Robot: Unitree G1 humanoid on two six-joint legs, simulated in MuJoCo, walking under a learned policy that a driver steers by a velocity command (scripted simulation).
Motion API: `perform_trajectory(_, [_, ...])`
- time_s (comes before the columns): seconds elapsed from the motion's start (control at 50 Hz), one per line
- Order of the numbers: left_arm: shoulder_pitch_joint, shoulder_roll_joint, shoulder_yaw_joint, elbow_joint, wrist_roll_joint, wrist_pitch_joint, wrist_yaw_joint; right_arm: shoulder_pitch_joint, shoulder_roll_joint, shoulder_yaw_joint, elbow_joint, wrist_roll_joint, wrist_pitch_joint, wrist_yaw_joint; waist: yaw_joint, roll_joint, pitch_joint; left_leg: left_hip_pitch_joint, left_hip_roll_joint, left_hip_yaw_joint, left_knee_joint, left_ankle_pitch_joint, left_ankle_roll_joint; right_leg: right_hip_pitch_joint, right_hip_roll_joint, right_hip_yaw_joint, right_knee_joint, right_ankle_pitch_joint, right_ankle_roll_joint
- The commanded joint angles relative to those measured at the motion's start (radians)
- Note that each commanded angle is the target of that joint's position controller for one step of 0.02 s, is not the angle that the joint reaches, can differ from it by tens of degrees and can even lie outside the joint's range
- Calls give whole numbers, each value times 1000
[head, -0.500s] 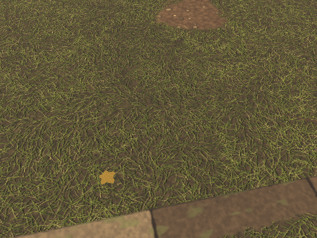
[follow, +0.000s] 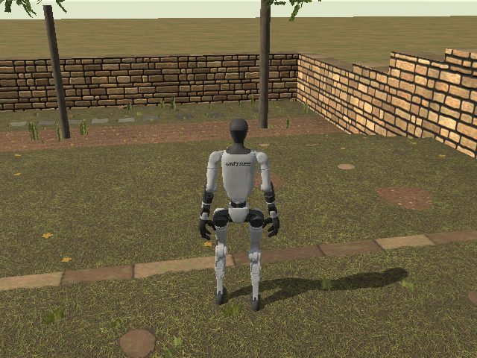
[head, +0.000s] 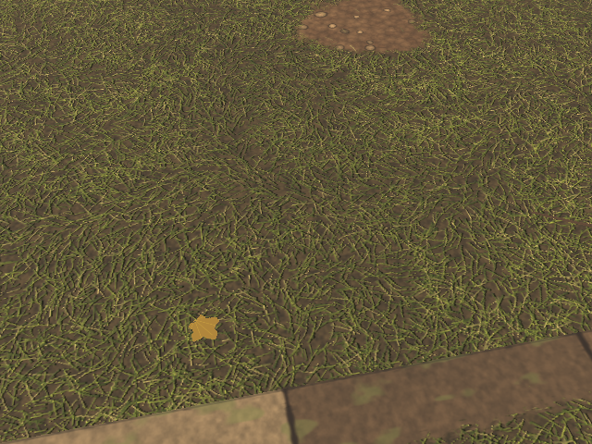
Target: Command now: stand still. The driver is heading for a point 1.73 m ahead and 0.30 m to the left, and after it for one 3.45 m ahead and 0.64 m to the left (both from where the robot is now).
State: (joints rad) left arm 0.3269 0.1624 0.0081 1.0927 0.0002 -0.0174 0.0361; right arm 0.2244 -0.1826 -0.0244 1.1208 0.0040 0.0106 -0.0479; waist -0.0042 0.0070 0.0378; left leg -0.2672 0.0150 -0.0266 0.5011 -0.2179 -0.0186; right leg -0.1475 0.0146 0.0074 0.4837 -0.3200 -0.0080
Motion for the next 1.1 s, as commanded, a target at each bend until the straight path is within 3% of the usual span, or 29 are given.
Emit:
perform_trajectory(0.02, [84, 84, 13, -8, 0, -4, 2, 45, -90, -13, -19, 0, -5, -3, 1, -6, 24, 82, 9, -4, -58, 128, 32, -124, -25, 19, -111, 122, -15])
perform_trajectory(0.5, [116, 72, 10, -3, -2, -5, 4, 76, -79, -10, -25, 2, -7, -4, 2, -7, 32, 78, 7, -3, -52, 132, 34, -128, -25, 14, -106, 121, -12])
perform_trajectory(0.52, [137, 63, 8, 8, -2, -3, 5, 93, -67, -7, -15, 1, -6, -4, 3, -12, 7, 89, -8, 12, -49, 32, 35, -119, -17, 7, -114, 18, -17])
perform_trajectory(0.54, [143, 77, 14, 9, -9, 0, 7, 97, -71, -10, -12, 6, -5, -5, 5, -26, 22, 67, -35, 38, -21, -129, 39, -135, -12, 12, -120, -140, -35])
perform_trajectory(0.58, [138, 121, 29, -12, -20, -1, 13, 77, -82, -16, -27, 11, -15, -4, 18, -67, 102, -58, -58, 60, 44, -380, 58, -183, -65, 100, -164, -443, -94])
perform_trajectory(0.62, [191, 176, 48, -14, -32, -21, 9, 16, -41, -8, -63, 16, -50, 10, 49, -162, 151, -190, -59, 96, 200, -271, 58, -133, -218, 314, -275, -555, -180])
perform_trajectory(0.64, [181, 204, 60, -20, -34, -31, 7, -7, -35, -6, -79, 18, -68, 20, 52, -195, 178, -231, -23, 77, 289, -203, 69, -133, -304, 425, -320, -540, -227])
perform_trajectory(0.66, [157, 198, 60, -33, -28, -40, 5, -15, -42, -8, -90, 22, -84, 30, 41, -184, 193, -265, 7, 54, 328, -213, 87, -131, -340, 463, -332, -489, -247])
perform_trajectory(0.7, [92, 176, 55, -58, -34, -50, -5, 24, -47, -11, -94, 35, -108, 42, -6, -163, 189, -197, 25, 54, 185, -248, 116, -125, -305, 376, -283, -345, -207])
perform_trajectory(0.74, [40, 173, 54, -81, -40, -45, -12, 197, -65, -32, -17, 29, -114, 46, -76, -102, 114, 152, -50, 114, 0, -81, 99, -250, -176, 197, -142, -171, -137])
perform_trajectory(0.76, [-2, 158, 47, -102, -34, -54, -15, 337, -115, -54, 16, 22, -113, 45, -134, 8, 60, 310, 35, -43, -75, -92, 123, -342, -97, 91, 101, 19, -94])
perform_trajectory(0.78, [-1, 85, 29, -137, -31, -72, -13, 481, -246, -86, 27, 26, -116, 49, -163, 296, -18, 472, 270, -470, -260, -192, 245, -532, 33, -57, 473, -42, -28])
perform_trajectory(0.8, [-7, 78, 27, -151, -41, -91, -15, 469, -202, -64, 21, 5, -130, 56, -130, 264, -30, 445, 387, -743, -354, -266, 320, -635, 31, 64, 714, -197, -40])
perform_trajectory(0.82, [-18, 100, 32, -158, -55, -101, -24, 354, -147, -44, -11, 5, -140, 55, -74, 139, 54, 385, 389, -654, -338, -255, 302, -706, -35, 106, 822, -134, -70])
perform_trajectory(0.84, [-27, 109, 33, -155, -53, -107, -31, 272, -115, -32, -41, 5, -142, 60, -47, 77, 71, 342, 334, -505, -339, -210, 265, -706, -81, 99, 826, -32, -90])
perform_trajectory(0.86, [-38, 124, 43, -154, -42, -112, -33, 227, -110, -24, -57, 4, -139, 66, -28, 40, 82, 314, 289, -390, -352, -120, 234, -696, -112, 83, 768, 50, -96])
perform_trajectory(0.88, [-56, 152, 57, -156, -32, -110, -34, 221, -86, -14, -60, 1, -133, 68, -21, 46, 80, 299, 242, -284, -357, 4, 201, -660, -133, 62, 708, 101, -93])
perform_trajectory(0.9, [-58, 151, 63, -154, -30, -104, -40, 246, -67, -7, -55, -2, -123, 66, -21, 66, 67, 294, 206, -208, -358, 101, 183, -626, -137, 40, 672, 128, -84])
perform_trajectory(0.94, [-89, 111, 58, -163, -28, -89, -50, 301, -83, -5, -44, -4, -112, 53, -24, 68, 61, 293, 187, -136, -359, 242, 187, -631, -137, 1, 617, 158, -56])
perform_trajectory(1.0, [-254, 80, 41, -231, -23, -82, -51, 301, -129, -9, -64, -10, -103, 34, -43, 47, 99, 242, 187, -92, -392, 280, 201, -645, -130, -21, 406, 241, -20])
perform_trajectory(1.04, [-347, 78, 32, -265, -25, -85, -57, 306, -149, -13, -76, -9, -100, 27, -63, 65, 111, 201, 173, -59, -414, 261, 197, -581, -101, -47, 258, 314, -13])
perform_trajectory(1.1, [-429, 99, 29, -297, -33, -88, -70, 344, -163, -21, -69, 5, -102, 24, -71, 76, 133, 226, 200, -40, -426, 252, 199, -530, -79, -57, 143, 357, -28])
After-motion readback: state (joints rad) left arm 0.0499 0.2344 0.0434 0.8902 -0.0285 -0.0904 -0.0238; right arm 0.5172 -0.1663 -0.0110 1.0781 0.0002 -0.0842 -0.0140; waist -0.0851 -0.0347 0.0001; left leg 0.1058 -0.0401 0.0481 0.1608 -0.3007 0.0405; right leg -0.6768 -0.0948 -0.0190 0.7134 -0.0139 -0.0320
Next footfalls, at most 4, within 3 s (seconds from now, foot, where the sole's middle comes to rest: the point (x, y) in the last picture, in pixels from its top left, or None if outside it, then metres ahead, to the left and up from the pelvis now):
1.24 right None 0.47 -0.11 -0.77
1.74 left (264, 348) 0.74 0.11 -0.77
2.06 right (363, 372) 0.67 -0.13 -0.77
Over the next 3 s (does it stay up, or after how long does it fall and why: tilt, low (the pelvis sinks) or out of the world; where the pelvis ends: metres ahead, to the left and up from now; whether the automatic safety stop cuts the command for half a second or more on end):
stays up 0.69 -0.01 -0.01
